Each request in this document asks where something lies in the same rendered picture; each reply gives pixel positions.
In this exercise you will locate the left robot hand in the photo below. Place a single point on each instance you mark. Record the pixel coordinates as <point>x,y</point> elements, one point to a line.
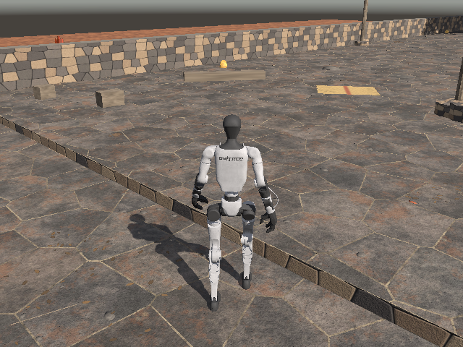
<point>201,199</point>

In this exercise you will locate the right robot hand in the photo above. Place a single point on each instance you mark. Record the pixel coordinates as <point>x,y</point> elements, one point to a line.
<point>272,223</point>

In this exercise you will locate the right robot forearm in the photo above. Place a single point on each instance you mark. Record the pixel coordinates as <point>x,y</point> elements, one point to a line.
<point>266,198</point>

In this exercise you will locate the left robot upper arm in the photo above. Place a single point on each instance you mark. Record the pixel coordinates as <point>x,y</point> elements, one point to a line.
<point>205,163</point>

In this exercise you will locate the right robot upper arm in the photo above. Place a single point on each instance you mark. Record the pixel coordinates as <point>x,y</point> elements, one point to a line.
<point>257,165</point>

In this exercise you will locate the left robot forearm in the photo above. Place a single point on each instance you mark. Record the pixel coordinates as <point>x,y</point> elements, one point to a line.
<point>197,188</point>

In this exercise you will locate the left robot foot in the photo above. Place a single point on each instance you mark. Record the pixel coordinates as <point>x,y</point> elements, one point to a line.
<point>214,303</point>

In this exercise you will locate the humanoid robot torso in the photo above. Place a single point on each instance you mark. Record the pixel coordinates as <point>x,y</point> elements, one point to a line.
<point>231,175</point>

